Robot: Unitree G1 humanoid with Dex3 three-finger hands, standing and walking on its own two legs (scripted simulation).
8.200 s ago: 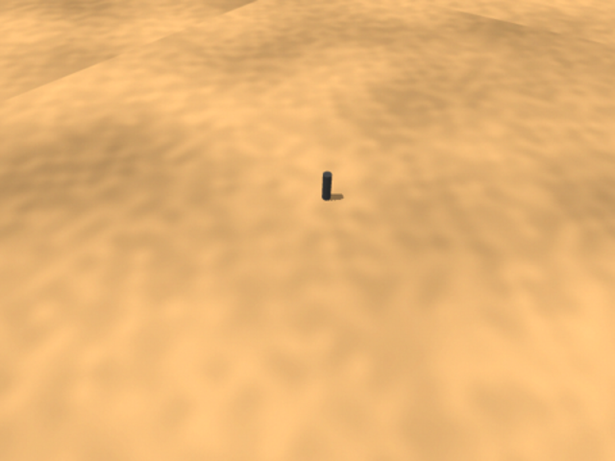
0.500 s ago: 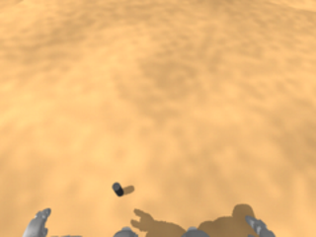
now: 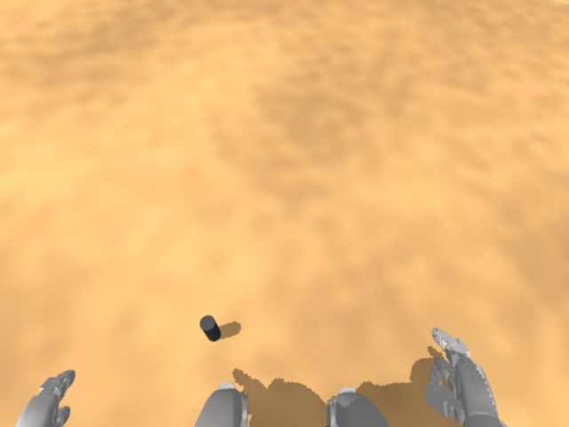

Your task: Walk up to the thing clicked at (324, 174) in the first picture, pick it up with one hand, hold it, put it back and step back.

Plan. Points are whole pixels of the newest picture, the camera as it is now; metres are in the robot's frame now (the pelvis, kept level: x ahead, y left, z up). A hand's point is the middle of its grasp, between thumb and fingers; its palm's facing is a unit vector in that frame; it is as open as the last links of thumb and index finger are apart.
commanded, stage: go down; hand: left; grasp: from the side
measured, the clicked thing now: (211, 329) +0.39 +0.21 -0.61
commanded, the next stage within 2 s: none
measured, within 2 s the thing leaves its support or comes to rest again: neither
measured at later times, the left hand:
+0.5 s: hand (95, 365) +0.24 +0.33 -0.20, palm faces +0.13 -0.96 -0.25, open 17.3 cm
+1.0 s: hand (95, 344) +0.28 +0.37 -0.26, palm faces +0.15 -0.97 -0.19, open 17.0 cm
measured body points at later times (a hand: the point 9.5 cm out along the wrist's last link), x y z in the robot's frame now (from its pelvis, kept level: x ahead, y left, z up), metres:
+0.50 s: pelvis -0.04 +0.00 -0.13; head +0.13 +0.03 +0.29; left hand +0.23 +0.38 -0.19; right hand +0.14 -0.27 -0.23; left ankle +0.01 +0.12 -0.65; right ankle +0.00 -0.14 -0.65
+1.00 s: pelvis -0.08 +0.00 -0.22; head +0.12 +0.03 +0.18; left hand +0.27 +0.42 -0.24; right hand +0.09 -0.29 -0.33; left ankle +0.01 +0.12 -0.65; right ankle +0.00 -0.14 -0.65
